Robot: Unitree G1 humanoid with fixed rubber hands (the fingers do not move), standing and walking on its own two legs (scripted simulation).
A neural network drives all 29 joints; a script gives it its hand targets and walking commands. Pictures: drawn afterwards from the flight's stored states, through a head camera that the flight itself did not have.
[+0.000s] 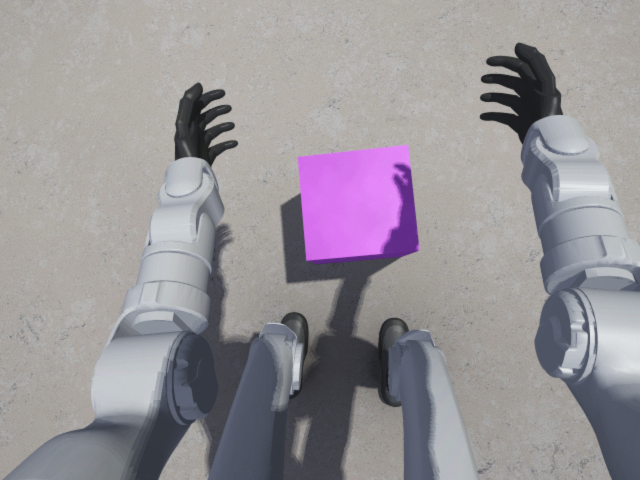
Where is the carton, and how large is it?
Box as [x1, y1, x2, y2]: [298, 145, 419, 263]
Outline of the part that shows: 407,145 298,157 306,260 315,263 402,256 419,250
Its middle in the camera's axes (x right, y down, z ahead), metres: +0.08 -0.07 +0.85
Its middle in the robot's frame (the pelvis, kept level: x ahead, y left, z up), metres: +0.47 -0.01 -0.51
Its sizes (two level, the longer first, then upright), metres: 0.210 0.200 0.250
